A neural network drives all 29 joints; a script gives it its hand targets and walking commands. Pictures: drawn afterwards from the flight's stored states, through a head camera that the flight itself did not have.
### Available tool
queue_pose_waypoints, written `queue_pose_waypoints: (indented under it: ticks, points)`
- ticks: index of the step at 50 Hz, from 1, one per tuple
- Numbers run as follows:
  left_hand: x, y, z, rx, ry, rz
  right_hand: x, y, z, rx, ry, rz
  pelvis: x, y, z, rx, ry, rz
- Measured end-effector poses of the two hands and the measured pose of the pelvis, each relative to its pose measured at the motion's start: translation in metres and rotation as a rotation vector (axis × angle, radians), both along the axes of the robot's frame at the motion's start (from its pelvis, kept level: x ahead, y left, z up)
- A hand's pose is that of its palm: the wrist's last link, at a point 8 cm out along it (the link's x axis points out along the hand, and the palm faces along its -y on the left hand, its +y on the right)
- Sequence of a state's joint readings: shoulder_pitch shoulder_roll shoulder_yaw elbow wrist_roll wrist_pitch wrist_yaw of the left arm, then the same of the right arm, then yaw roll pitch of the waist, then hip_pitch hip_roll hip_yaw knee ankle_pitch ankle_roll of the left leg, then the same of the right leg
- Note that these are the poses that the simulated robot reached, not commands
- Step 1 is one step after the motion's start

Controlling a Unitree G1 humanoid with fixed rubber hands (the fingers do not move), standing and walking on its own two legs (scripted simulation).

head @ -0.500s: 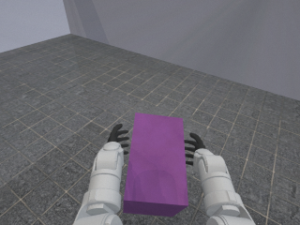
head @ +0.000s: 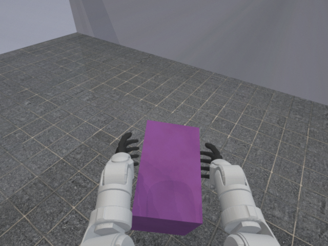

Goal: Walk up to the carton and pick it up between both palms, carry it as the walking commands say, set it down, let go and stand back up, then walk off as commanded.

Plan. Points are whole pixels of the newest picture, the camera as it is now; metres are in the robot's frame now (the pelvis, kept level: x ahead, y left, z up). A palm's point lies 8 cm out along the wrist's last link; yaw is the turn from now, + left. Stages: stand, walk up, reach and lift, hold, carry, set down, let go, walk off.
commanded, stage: reach and lift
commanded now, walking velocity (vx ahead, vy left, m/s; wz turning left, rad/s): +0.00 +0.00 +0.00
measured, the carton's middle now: (165, 177) +0.34 +0.01 -0.03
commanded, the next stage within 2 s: hold in 0.66 s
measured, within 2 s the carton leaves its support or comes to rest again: neither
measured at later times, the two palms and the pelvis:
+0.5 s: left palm (122, 163) +0.31 +0.12 +0.07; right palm (218, 170) +0.30 -0.12 +0.05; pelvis -0.01 +0.00 +0.00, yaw +0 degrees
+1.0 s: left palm (121, 166) +0.30 +0.12 +0.07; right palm (220, 174) +0.29 -0.12 +0.05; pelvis -0.01 +0.00 +0.00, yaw +0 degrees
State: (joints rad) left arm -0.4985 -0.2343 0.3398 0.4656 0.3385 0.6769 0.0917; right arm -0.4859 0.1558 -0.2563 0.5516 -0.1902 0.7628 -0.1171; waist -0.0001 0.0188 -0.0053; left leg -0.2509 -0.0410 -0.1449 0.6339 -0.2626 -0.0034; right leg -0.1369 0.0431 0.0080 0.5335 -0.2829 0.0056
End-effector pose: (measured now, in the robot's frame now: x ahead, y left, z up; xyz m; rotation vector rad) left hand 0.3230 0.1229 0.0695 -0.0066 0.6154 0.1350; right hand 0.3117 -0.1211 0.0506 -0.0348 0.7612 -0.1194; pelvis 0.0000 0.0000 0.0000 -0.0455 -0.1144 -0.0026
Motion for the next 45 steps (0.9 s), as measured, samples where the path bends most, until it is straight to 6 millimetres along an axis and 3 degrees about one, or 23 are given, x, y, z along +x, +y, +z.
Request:
queue_pose_waypoints:
  ticks: [45]
  points:
    - [-0.021,-0.001,0.001,0.014,0.020,-0.024,-0.020,-0.004,0.002,0.006,-0.015,0.011,-0.010,-0.003,0.000,0.004,-0.022,0.000]
